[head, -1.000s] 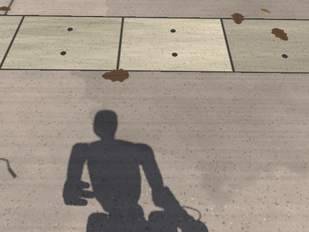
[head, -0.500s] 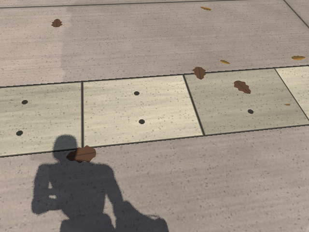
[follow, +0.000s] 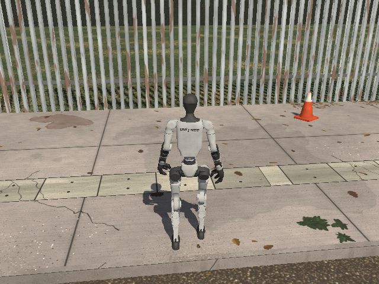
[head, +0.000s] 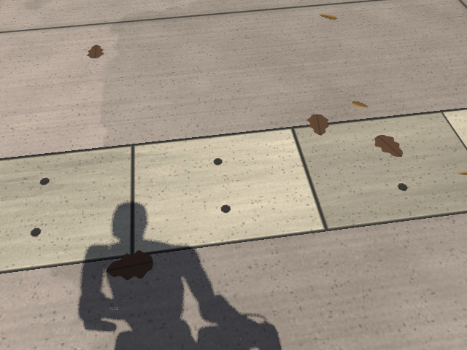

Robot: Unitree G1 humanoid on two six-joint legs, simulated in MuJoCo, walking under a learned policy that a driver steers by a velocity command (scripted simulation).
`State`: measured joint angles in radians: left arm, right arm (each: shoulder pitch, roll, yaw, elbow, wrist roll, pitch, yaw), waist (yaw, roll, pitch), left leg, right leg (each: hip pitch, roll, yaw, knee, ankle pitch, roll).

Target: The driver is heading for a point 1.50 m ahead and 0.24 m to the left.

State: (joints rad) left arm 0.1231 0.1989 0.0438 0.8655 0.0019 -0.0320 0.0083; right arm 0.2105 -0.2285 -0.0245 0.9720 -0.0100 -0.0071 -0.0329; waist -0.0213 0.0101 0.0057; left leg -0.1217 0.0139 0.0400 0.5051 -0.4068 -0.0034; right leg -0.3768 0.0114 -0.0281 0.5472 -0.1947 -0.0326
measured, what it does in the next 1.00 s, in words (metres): stands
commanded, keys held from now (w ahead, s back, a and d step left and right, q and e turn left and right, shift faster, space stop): no key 0.88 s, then w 0.12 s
